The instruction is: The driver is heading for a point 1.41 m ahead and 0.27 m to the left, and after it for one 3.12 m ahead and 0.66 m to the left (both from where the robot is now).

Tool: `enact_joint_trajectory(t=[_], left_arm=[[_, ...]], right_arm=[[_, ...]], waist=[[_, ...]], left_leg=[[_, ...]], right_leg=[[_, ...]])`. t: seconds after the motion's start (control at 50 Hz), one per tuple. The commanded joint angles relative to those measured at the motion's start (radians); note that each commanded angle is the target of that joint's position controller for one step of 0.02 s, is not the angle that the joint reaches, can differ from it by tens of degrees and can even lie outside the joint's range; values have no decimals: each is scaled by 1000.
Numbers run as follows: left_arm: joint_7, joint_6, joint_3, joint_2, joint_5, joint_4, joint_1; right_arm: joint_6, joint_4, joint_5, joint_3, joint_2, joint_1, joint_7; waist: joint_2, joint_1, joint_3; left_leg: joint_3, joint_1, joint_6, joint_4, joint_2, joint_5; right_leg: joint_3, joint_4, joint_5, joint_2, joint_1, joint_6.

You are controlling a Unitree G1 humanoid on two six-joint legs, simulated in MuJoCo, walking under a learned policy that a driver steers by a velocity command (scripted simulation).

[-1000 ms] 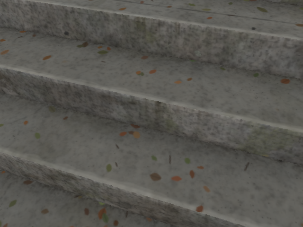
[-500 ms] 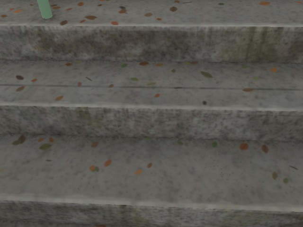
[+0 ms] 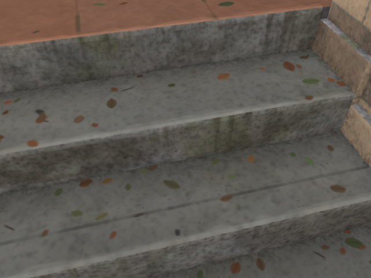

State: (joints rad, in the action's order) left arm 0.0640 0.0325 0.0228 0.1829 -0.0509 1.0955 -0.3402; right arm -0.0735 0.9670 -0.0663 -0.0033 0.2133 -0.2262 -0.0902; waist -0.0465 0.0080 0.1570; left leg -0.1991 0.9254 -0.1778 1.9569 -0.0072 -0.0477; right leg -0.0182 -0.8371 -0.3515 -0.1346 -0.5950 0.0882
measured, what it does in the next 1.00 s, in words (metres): climbs: left foot 0.16 m higher, then right foot 0.17 m higher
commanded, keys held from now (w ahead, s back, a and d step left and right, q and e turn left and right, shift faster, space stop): w+e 0.02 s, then w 0.86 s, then w+q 0.12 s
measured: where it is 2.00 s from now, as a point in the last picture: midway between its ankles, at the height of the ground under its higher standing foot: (165, 34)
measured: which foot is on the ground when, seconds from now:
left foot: up 0.00-0.26, down 0.28-0.92, up 0.94-1.00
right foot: down 0.00-0.32, up 0.34-0.88, down 0.90-1.00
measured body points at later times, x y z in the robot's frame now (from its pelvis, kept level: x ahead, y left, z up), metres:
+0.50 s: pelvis +0.24 +0.10 +0.15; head +0.23 +0.11 +0.60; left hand +0.39 +0.33 +0.02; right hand +0.21 -0.14 +0.01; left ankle +0.28 +0.16 -0.53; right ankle +0.21 -0.08 -0.35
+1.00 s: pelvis +0.52 +0.04 +0.27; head +0.54 +0.06 +0.72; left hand +0.73 +0.21 +0.16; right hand +0.41 -0.16 +0.13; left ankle +0.33 +0.19 -0.36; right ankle +0.63 -0.04 -0.36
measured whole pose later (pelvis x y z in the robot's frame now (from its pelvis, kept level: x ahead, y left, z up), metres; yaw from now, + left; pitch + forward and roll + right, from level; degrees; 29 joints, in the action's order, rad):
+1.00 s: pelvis +0.52 +0.04 +0.27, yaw -4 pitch +5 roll -5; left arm 0.05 -0.01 -0.02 0.11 -0.06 0.75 -0.02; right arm -0.11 1.14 -0.05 -0.04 0.13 -0.51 -0.16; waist -0.04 0.02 0.05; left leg -0.20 0.27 -0.14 1.15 0.00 -0.03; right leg -0.27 -1.13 -0.39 -0.02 -0.83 0.15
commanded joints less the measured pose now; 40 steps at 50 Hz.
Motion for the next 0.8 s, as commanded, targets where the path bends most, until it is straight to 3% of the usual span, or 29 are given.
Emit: enact_joint_trajectory(t=[0.02, 0.04, 0.08, 0.12, 0.16, 0.18, 0.2, 0.22, 0.28, 0.3, 0.32, 0.34, 0.36, 0.38, 0.4, 0.42, 0.44, 0.46, 0.48, 0.5, 0.52, 0.54, 0.6, 0.62, 0.64, 0.66, 0.72, 0.78, 0.8], left_arm=[[13, 60, -15, 6, -11, -95, 199], [2, 60, -16, 13, -31, -65, 99], [-3, 55, -32, -5, -52, -8, -51], [9, 67, -38, 28, -78, 10, -121], [24, 72, -42, 49, -77, 23, -188], [41, 73, -40, 77, -37, -45, -91], [55, 79, -50, 68, -3, -75, -48], [64, 79, -47, 87, 40, -79, -46], [66, 106, 10, 235, 49, -78, -99], [69, 104, 29, 239, 42, -69, -96], [73, 105, 17, 109, -23, -42, -233], [84, 80, 2, 32, -23, -70, -162], [70, 63, 30, 57, 12, -98, -5], [42, 72, 38, 60, 42, -117, 73], [22, 75, 23, 41, 51, -112, 87], [7, 78, 17, 50, 48, -113, 100], [-2, 75, 6, 31, 32, -142, 122], [-7, 67, -7, 4, 26, -142, 125], [-4, 57, -18, -23, 23, -139, 118], [0, 52, -24, -16, 20, -167, 152], [2, 51, -27, -1, 26, -194, 188], [8, 48, -26, 8, 31, -204, 223], [33, 17, -32, 12, 11, -210, 267], [25, 16, -42, 1, 23, -221, 294], [-42, 15, -53, -132, 18, -305, 314], [-67, 15, -49, -88, 22, -335, 371], [-80, 19, -36, -47, 10, -425, 462], [-70, 2, -50, -66, 13, -536, 589], [-57, -7, -51, -49, 21, -539, 572]], right_arm=[[28, -55, 12, 22, -29, -30, 21], [29, -59, 24, 31, -35, -3, 16], [23, -94, 18, 51, -56, 90, 25], [23, -174, 5, 53, -14, 219, 41], [39, -247, 31, 54, 16, 360, 70], [57, -251, 9, 56, 16, 383, 64], [71, -254, -3, 57, 5, 393, 55], [82, -243, -6, 64, -28, 358, 26], [65, -258, 23, 28, 64, 299, 9], [48, -237, 33, 11, 97, 200, 26], [31, -149, 29, 2, 126, -18, 31], [36, -81, -11, -22, 194, -260, 54], [13, -27, -35, -26, 196, -399, 68], [-14, 12, -19, -31, 194, -359, 64], [-10, 27, -4, -30, 139, -220, 56], [3, 39, 6, -13, 36, -129, 53], [12, 47, -1, 7, -47, -71, 59], [13, 63, -3, 24, -102, -19, 63], [11, 86, 4, 31, -118, -9, 63], [2, 114, -2, 40, -135, -35, 61], [-8, 122, -25, 42, -133, -42, 53], [-20, 94, -26, 30, -87, -2, 41], [-31, 144, -46, 36, -66, -188, 42], [-26, 184, -58, 36, -64, -292, 45], [-54, 160, 97, 20, -58, -286, 93], [-68, 148, 92, 22, -37, -309, 110], [-80, 143, 45, -1, -13, -375, 128], [-54, 166, 62, -16, -38, -459, 148], [-44, 148, 66, -25, -6, -474, 154]], waist=[[63, -122, -73], [127, -82, -64], [111, -49, -86], [14, -20, -70], [108, 20, -81], [109, -10, -99], [126, -20, -148], [173, -41, -140], [219, -68, -44], [223, -78, 50], [-9, -51, 282], [-249, -181, 317], [-314, -261, 91], [-255, -209, -80], [-171, -126, -108], [0, -76, -84], [100, -37, -78], [82, 1, -72], [38, 24, -90], [64, 39, -100], [77, 53, -99], [77, 50, -117], [-33, -4, -115], [-34, -42, -134], [84, 53, -234], [118, 11, -260], [11, -39, -246], [-71, -92, -270], [-62, -111, -238]], left_leg=[[120, 213, 17, 63, -45, 120], [151, 288, 25, 260, -20, 189], [129, 486, -6, 362, -27, 244], [147, 484, 12, 65, -91, 136], [131, 434, 70, -95, -127, 163], [249, 244, 79, -267, -121, 250], [231, 48, 92, -380, -122, 349], [320, -141, 121, -388, -71, 378], [407, -171, 104, -751, 71, 481], [317, -271, 70, -860, 80, 441], [-39, -732, -93, -919, -54, 135], [-587, -1004, -180, -1393, -215, 536], [-857, -943, -109, -1561, -248, 985], [-743, -793, -33, -1535, -222, 1062], [-579, -668, -48, -1494, -226, 861], [-456, -598, -38, -1470, -228, 707], [-405, -551, -21, -1478, -241, 605], [-346, -519, -3, -1499, -224, 555], [-246, -521, 12, -1521, -192, 509], [-141, -533, 20, -1536, -172, 456], [-47, -495, 55, -1560, -141, 429], [63, -413, 65, -1612, -104, 393], [54, -507, 11, -1649, -122, 310], [11, -655, -8, -1639, -153, 306], [-18, -611, -9, -1671, -196, 467], [-33, -626, -10, -1699, -183, 477], [-59, -851, -29, -1724, -214, 428], [-11, -975, -24, -1799, -189, 213], [21, -995, -47, -1886, -189, 99]], right_leg=[[286, 464, 116, 171, -13, 161], [313, 473, 98, 180, 20, 181], [380, 470, 7, 232, 136, 174], [362, 474, -38, 235, 191, 141], [365, 536, 54, 258, 191, 146], [313, 651, 74, 279, 81, 175], [326, 704, 82, 315, -65, 178], [297, 739, 252, 336, -127, 230], [234, 551, 1269, 366, 387, 224], [183, 389, 1453, 325, 497, 173], [187, 101, 1285, 233, 205, 104], [242, -184, 386, 52, -182, 55], [404, -659, 302, -18, -488, 61], [406, -834, 385, -5, -601, 82], [367, -959, 443, 24, -593, 113], [340, -1012, 470, 44, -572, 137], [338, -1049, 457, 67, -568, 156], [340, -1088, 450, 84, -598, 175], [334, -1144, 411, 83, -664, 196], [284, -1127, 392, 96, -714, 200], [247, -1043, 453, 115, -692, 206], [187, -949, 464, 120, -601, 206], [101, -1148, 442, 131, -714, 157], [131, -1288, 383, 114, -886, 170], [30, -1186, 238, 187, -815, 40], [-9, -1147, 183, 198, -833, 3], [-32, -1163, 93, 230, -950, -22], [-90, -939, -6, 255, -933, -23], [-172, -814, -36, 242, -829, -20]])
